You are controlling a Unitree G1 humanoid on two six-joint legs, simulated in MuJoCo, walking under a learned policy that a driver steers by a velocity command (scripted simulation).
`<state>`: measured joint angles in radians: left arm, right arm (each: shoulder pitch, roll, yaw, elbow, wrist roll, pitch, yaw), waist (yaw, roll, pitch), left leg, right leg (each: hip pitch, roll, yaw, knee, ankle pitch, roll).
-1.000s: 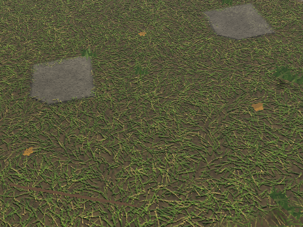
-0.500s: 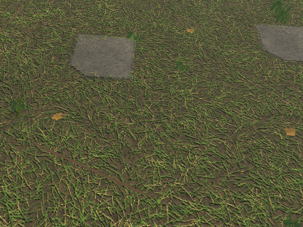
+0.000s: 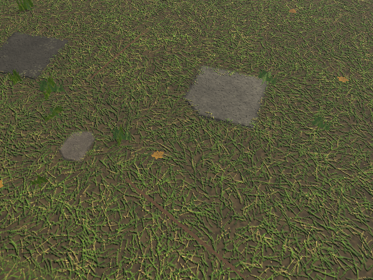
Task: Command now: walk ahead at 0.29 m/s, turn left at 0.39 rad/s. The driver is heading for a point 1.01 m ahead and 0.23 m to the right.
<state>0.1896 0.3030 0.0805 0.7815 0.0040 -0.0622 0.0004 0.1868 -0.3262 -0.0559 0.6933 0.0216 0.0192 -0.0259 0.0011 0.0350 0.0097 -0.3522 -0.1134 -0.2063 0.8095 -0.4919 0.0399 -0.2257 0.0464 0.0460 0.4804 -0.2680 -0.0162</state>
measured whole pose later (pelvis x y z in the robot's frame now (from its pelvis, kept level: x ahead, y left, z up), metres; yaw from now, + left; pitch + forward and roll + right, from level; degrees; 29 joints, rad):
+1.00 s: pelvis +0.47 +0.00 -0.01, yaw -19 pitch +1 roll +0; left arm 0.18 0.31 0.07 0.64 -0.02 -0.05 -0.04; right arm 0.26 -0.30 -0.05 0.75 0.02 -0.10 0.00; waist -0.01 0.00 0.08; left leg -0.33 0.04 -0.02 1.23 -0.42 0.00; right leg -0.41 0.09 -0.02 0.56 -0.16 -0.11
